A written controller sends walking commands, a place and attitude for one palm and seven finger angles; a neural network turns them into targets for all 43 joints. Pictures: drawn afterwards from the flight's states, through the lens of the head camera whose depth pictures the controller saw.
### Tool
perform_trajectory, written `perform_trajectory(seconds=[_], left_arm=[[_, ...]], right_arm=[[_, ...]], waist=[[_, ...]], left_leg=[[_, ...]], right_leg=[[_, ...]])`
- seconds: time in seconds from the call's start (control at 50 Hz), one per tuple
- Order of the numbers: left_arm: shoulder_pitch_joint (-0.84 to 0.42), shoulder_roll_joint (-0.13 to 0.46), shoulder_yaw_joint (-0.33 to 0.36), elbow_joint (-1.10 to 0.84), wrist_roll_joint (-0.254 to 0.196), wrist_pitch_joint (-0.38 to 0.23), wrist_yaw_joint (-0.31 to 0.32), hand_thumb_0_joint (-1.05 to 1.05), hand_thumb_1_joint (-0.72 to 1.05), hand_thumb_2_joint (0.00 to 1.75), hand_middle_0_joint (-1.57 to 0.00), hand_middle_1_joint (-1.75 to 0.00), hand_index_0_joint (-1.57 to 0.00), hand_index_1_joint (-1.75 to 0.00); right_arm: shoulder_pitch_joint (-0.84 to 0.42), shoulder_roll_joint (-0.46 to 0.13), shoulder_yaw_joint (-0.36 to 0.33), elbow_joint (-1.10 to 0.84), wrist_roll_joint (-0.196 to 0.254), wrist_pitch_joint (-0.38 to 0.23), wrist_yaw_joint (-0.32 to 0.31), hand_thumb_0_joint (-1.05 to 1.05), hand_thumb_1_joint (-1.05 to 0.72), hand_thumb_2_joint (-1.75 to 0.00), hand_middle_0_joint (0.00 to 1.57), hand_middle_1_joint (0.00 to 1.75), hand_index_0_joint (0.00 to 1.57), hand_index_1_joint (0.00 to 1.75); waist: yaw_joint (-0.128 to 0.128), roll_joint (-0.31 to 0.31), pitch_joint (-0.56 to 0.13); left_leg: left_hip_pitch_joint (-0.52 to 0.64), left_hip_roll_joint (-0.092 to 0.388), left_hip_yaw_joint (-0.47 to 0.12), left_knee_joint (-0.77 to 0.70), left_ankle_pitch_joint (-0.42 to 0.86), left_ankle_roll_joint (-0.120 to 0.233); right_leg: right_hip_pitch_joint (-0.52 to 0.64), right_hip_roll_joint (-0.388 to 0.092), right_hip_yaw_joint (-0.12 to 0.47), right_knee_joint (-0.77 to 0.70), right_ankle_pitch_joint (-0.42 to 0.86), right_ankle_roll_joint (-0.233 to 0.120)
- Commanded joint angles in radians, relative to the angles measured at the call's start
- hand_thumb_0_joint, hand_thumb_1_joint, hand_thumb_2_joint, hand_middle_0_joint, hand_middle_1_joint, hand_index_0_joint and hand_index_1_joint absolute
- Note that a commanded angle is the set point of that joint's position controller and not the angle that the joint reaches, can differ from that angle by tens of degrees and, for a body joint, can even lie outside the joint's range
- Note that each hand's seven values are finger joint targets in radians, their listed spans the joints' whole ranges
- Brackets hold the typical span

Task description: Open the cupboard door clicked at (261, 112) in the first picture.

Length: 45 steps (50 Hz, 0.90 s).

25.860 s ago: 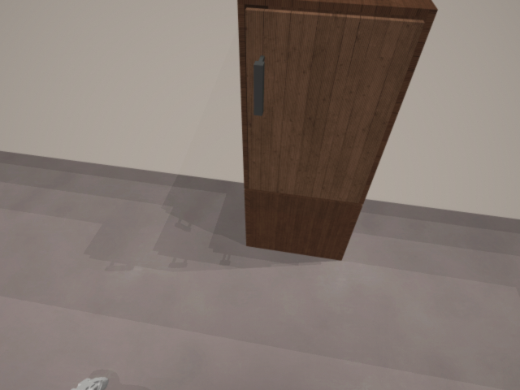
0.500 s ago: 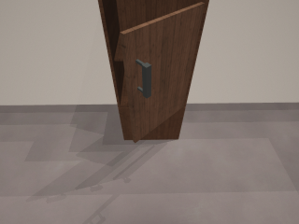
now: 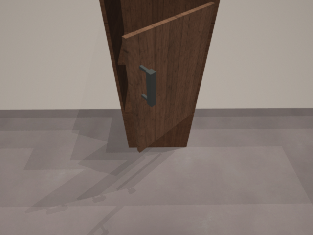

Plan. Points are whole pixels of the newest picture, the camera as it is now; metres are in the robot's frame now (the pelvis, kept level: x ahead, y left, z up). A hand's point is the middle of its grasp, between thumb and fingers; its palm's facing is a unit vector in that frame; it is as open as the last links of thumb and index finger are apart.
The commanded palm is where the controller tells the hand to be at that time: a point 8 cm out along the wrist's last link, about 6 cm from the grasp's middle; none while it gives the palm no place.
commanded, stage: look to check the result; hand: left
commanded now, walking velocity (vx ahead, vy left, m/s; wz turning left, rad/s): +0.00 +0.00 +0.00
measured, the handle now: (147, 86) +0.55 +0.07 +0.06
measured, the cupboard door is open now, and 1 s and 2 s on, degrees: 42 42 42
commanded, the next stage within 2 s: walk to a spot facing it in 0.06 s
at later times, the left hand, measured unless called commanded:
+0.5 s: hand out of the picture +0.02 +0.17 -0.18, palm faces -0.04 -0.98 -0.20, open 7.4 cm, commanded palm none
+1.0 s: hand out of the picture +0.12 +0.12 -0.17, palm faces -0.29 -0.92 -0.26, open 7.4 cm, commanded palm none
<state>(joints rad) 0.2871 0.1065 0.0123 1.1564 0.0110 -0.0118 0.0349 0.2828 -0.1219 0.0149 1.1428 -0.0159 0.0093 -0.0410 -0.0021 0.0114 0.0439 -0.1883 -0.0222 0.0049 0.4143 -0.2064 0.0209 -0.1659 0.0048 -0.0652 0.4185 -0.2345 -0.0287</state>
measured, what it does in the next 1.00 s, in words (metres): lifts its left foot, turning right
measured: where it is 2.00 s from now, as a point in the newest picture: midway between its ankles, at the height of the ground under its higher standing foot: outside the picture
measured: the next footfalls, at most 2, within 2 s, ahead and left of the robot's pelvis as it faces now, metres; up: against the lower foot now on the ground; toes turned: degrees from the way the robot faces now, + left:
left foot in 1.24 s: +0.15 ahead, +0.07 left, +0.00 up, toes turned -31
right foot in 1.72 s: +0.01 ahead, -0.11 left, +0.00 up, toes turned -55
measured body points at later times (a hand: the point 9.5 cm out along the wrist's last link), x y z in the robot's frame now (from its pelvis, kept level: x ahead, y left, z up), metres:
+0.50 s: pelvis +0.01 +0.00 -0.01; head +0.05 -0.01 +0.44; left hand +0.03 +0.23 -0.17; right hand +0.00 -0.23 -0.17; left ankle +0.01 +0.11 -0.74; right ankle +0.00 -0.10 -0.74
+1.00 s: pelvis +0.02 -0.05 +0.00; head +0.07 -0.08 +0.44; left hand +0.13 +0.17 -0.15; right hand +0.06 -0.33 -0.15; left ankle +0.07 +0.11 -0.66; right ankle -0.03 -0.12 -0.74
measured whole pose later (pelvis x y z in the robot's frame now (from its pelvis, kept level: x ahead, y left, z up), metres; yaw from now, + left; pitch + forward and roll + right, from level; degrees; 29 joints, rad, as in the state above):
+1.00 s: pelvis +0.02 -0.05 +0.00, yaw -23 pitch +2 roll +1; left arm 0.27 0.16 0.07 0.96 0.03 0.01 0.02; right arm 0.05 -0.23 -0.07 0.91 -0.01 0.06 -0.04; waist 0.04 0.02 0.11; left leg -0.51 0.04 -0.03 1.08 -0.38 -0.07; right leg -0.22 0.09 0.12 0.48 -0.27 -0.07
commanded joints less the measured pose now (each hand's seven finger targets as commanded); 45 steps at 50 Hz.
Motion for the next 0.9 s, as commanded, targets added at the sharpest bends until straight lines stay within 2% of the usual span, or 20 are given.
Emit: perform_trajectory(seconds=[0.0,0.16,0.28,0.36,0.44,0.46,0.5,0.52,0.54,0.58,0.62,0.64,0.66,0.68,0.7,0.72,0.74,0.78,0.82,0.88], left_arm=[[0.079,0.098,0.014,-0.009,-0.006,-0.005,0.005,0.00,0.90,0.90,-0.20,-0.30,-0.20,-0.30],[0.078,0.100,0.016,-0.010,-0.006,-0.005,0.005,0.00,0.90,0.90,-0.20,-0.30,-0.20,-0.30],[0.050,0.134,0.053,-0.044,0.002,0.021,-0.003,0.00,0.90,0.90,-0.20,-0.30,-0.20,-0.30],[0.018,0.152,0.074,-0.088,0.006,0.037,-0.013,0.00,0.90,0.90,-0.20,-0.30,-0.20,-0.30],[-0.011,0.147,0.085,-0.134,0.009,0.044,-0.025,0.00,0.90,0.90,-0.20,-0.30,-0.20,-0.30],[-0.015,0.140,0.087,-0.146,0.010,0.046,-0.029,0.00,0.90,0.90,-0.20,-0.30,-0.20,-0.30],[-0.035,0.128,0.092,-0.172,0.014,0.054,-0.035,0.00,0.90,0.90,-0.20,-0.30,-0.20,-0.30],[-0.040,0.129,0.095,-0.184,0.014,0.057,-0.037,0.00,0.90,0.90,-0.20,-0.30,-0.20,-0.30],[-0.056,0.131,0.097,-0.196,0.014,0.056,-0.040,0.00,0.90,0.90,-0.20,-0.30,-0.20,-0.30],[-0.029,0.120,0.091,-0.200,0.011,0.049,-0.046,0.00,0.90,0.90,-0.20,-0.30,-0.20,-0.30],[0.043,0.132,0.096,-0.184,0.012,0.037,-0.046,0.00,0.90,0.90,-0.20,-0.30,-0.20,-0.30],[0.087,0.178,0.103,-0.173,0.017,0.029,-0.041,0.00,0.90,0.90,-0.20,-0.30,-0.20,-0.30],[0.107,0.305,0.126,-0.175,0.031,0.019,-0.023,0.00,0.90,0.90,-0.20,-0.30,-0.20,-0.30],[0.125,0.320,0.124,-0.176,0.010,0.024,-0.016,0.00,0.90,0.90,-0.20,-0.30,-0.20,-0.30],[0.090,0.310,0.121,-0.189,0.010,0.025,-0.012,0.00,0.90,0.90,-0.20,-0.30,-0.20,-0.30],[0.049,0.277,0.123,-0.205,0.012,0.027,-0.005,0.00,0.90,0.90,-0.20,-0.30,-0.20,-0.30],[0.017,0.275,0.117,-0.218,0.011,0.025,-0.004,0.00,0.90,0.90,-0.20,-0.30,-0.20,-0.30],[0.022,0.259,0.110,-0.226,0.008,0.015,-0.002,0.00,0.90,0.90,-0.20,-0.30,-0.20,-0.30],[0.037,0.264,0.110,-0.226,0.009,0.010,0.000,0.00,0.90,0.90,-0.20,-0.30,-0.20,-0.30],[0.065,0.265,0.110,-0.229,0.008,0.011,-0.001,0.00,0.90,0.90,-0.20,-0.30,-0.20,-0.30]], right_arm=[[0.078,-0.078,-0.015,-0.007,-0.005,-0.014,-0.005,0.00,-0.90,-0.90,0.20,0.30,0.20,0.30],[0.079,-0.076,-0.013,-0.002,-0.004,-0.017,-0.007,0.00,-0.90,-0.90,0.20,0.30,0.20,0.30],[0.056,-0.105,-0.044,-0.027,-0.004,0.006,-0.019,0.00,-0.90,-0.90,0.20,0.30,0.20,0.30],[0.033,-0.129,-0.066,-0.074,-0.006,0.014,-0.022,0.00,-0.90,-0.90,0.20,0.30,0.20,0.30],[0.018,-0.181,-0.087,-0.115,-0.008,0.008,-0.026,0.00,-0.90,-0.90,0.20,0.30,0.20,0.30],[0.019,-0.200,-0.093,-0.123,-0.009,0.005,-0.027,0.00,-0.90,-0.90,0.20,0.30,0.20,0.30],[0.005,-0.222,-0.099,-0.143,-0.016,-0.001,-0.026,0.00,-0.90,-0.90,0.20,0.30,0.20,0.30],[-0.002,-0.219,-0.098,-0.155,-0.017,-0.002,-0.026,0.00,-0.90,-0.90,0.20,0.30,0.20,0.30],[-0.020,-0.223,-0.099,-0.167,-0.021,-0.004,-0.025,0.00,-0.90,-0.90,0.20,0.30,0.20,0.30],[-0.072,-0.233,-0.101,-0.190,-0.026,-0.005,-0.021,0.00,-0.90,-0.90,0.20,0.30,0.20,0.30],[-0.084,-0.243,-0.107,-0.198,-0.018,0.000,-0.016,0.00,-0.90,-0.90,0.20,0.30,0.20,0.30],[-0.086,-0.227,-0.110,-0.209,-0.007,0.004,-0.012,0.00,-0.90,-0.90,0.20,0.30,0.20,0.30],[-0.095,-0.150,-0.099,-0.247,0.003,0.007,-0.005,0.00,-0.90,-0.90,0.20,0.30,0.20,0.30],[-0.130,-0.179,-0.099,-0.261,0.001,0.020,-0.002,0.00,-0.90,-0.90,0.20,0.30,0.20,0.30],[-0.140,-0.173,-0.100,-0.261,0.003,0.023,0.004,0.00,-0.90,-0.90,0.20,0.30,0.20,0.30],[-0.165,-0.165,-0.102,-0.261,-0.001,0.024,0.003,0.00,-0.90,-0.90,0.20,0.30,0.20,0.30],[-0.180,-0.171,-0.101,-0.264,0.000,0.023,0.006,0.00,-0.90,-0.90,0.20,0.30,0.20,0.30],[-0.193,-0.161,-0.097,-0.270,-0.001,0.024,0.010,0.00,-0.90,-0.90,0.20,0.30,0.20,0.30],[-0.195,-0.153,-0.098,-0.274,0.002,0.027,0.010,0.00,-0.90,-0.90,0.20,0.30,0.20,0.30],[-0.215,-0.157,-0.096,-0.289,0.002,0.032,0.006,0.00,-0.90,-0.90,0.20,0.30,0.20,0.30]], waist=[[-0.002,-0.009,0.037],[0.003,-0.009,0.037],[-0.004,-0.027,0.036],[-0.007,-0.025,0.030],[-0.007,0.084,-0.002],[-0.005,0.127,-0.017],[-0.007,0.199,-0.010],[-0.003,0.176,-0.013],[0.000,0.147,-0.004],[0.028,0.119,-0.020],[0.056,0.037,-0.054],[0.077,-0.089,-0.065],[0.085,-0.432,-0.048],[0.098,-0.349,-0.046],[0.074,-0.236,-0.024],[0.060,-0.188,-0.020],[0.051,-0.161,-0.010],[0.045,-0.078,-0.043],[0.045,-0.060,-0.082],[0.050,-0.115,-0.096]], left_leg=[[-0.014,0.097,-0.084,-0.076,0.101,0.014],[-0.011,0.100,-0.084,-0.078,0.134,0.015],[0.002,0.126,-0.023,0.005,0.085,0.011],[-0.008,0.148,-0.017,0.023,0.016,0.015],[0.029,0.254,-0.104,-0.044,-0.016,0.065],[0.026,0.310,-0.150,-0.082,-0.001,0.098],[0.037,0.405,-0.192,-0.140,0.108,0.172],[0.037,0.430,-0.191,-0.140,0.133,0.192],[0.017,0.431,-0.165,-0.124,0.185,0.189],[0.031,0.394,-0.050,-0.040,0.307,0.141],[0.020,0.325,0.051,0.115,0.287,0.067],[-0.053,0.243,0.111,0.267,0.145,0.007],[-0.332,0.085,0.176,0.517,-0.334,-0.060],[-0.365,0.059,0.056,0.673,-0.432,-0.060],[-0.389,0.084,-0.003,0.740,-0.369,-0.055],[-0.420,0.090,-0.011,0.767,-0.315,-0.060],[-0.430,0.099,-0.026,0.774,-0.266,-0.068],[-0.413,0.092,-0.031,0.756,-0.216,-0.078],[-0.402,0.079,-0.032,0.725,-0.190,-0.085],[-0.429,0.064,-0.043,0.715,-0.165,-0.091]], right_leg=[[-0.014,-0.110,0.102,-0.102,0.063,-0.016],[0.010,-0.110,0.095,-0.096,0.101,-0.015],[-0.063,-0.115,0.146,-0.040,0.176,-0.033],[-0.121,-0.098,0.183,0.002,0.146,-0.039],[-0.198,-0.025,0.143,0.147,0.096,-0.014],[-0.204,-0.002,0.112,0.239,0.031,-0.005],[-0.276,0.002,0.070,0.480,-0.249,0.015],[-0.292,-0.018,0.081,0.549,-0.285,0.018],[-0.291,-0.037,0.092,0.543,-0.294,0.019],[-0.220,-0.045,0.065,0.400,-0.256,0.018],[-0.092,-0.022,0.020,0.167,-0.049,0.024],[0.004,-0.060,0.097,-0.019,0.168,0.013],[0.130,-0.307,0.495,-0.108,0.481,-0.066],[0.102,-0.361,0.543,-0.090,0.579,-0.141],[0.078,-0.343,0.487,-0.078,0.460,-0.188],[0.072,-0.295,0.500,-0.070,0.429,-0.176],[0.080,-0.264,0.467,-0.047,0.456,-0.176],[0.101,-0.237,0.424,-0.023,0.551,-0.167],[0.147,-0.213,0.405,-0.007,0.605,-0.146],[0.186,-0.186,0.409,-0.006,0.656,-0.118]])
